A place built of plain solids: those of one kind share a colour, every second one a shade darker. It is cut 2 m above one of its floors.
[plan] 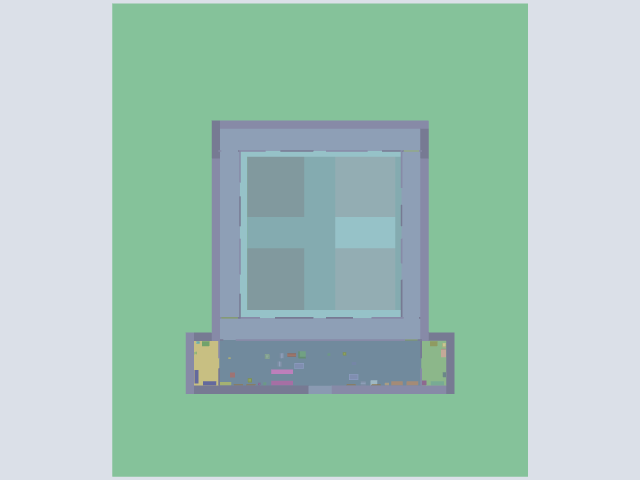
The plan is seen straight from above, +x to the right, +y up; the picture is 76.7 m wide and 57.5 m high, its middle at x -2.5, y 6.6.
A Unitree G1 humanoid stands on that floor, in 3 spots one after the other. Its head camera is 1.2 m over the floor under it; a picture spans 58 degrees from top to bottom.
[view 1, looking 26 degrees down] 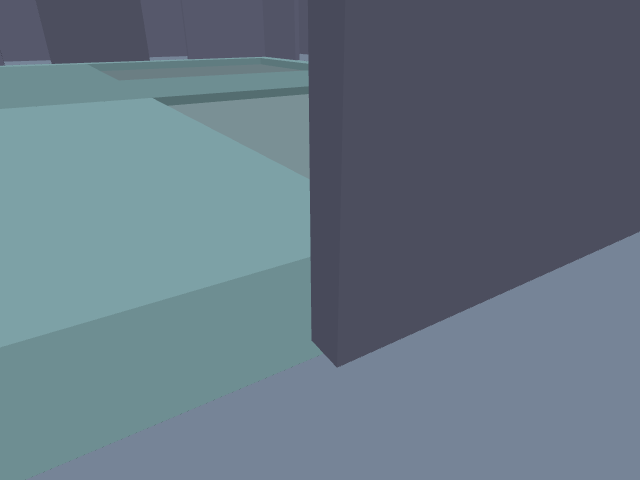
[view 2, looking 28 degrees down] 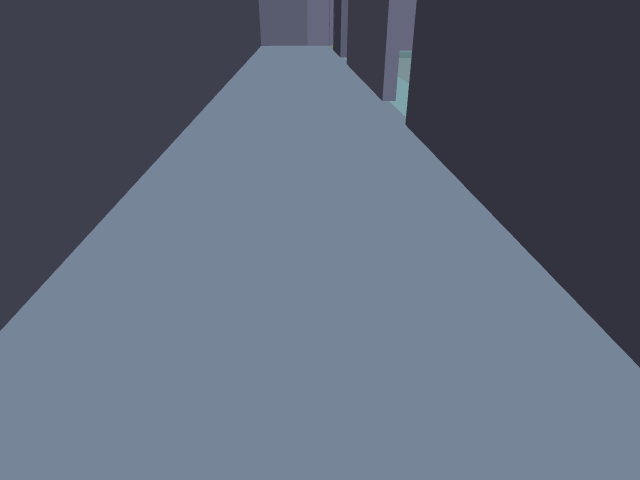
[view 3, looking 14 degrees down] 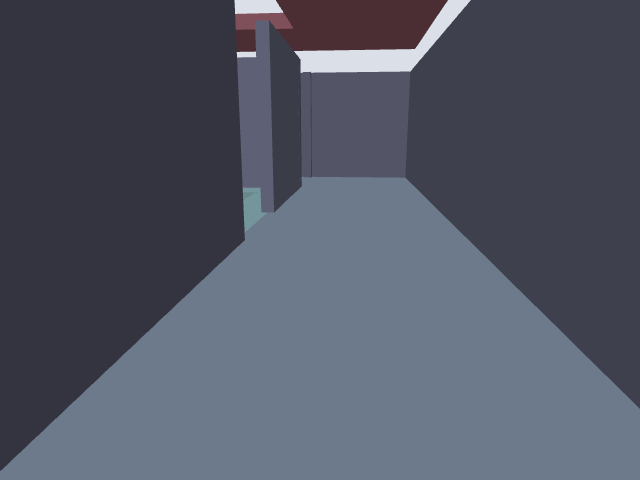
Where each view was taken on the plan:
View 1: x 8.45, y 7.49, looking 148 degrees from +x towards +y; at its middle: wall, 1.58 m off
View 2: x -8.38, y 18.64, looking -3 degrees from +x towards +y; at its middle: floor_corr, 2.56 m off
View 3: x -2.53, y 18.64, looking -175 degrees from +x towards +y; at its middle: floor_corr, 4.96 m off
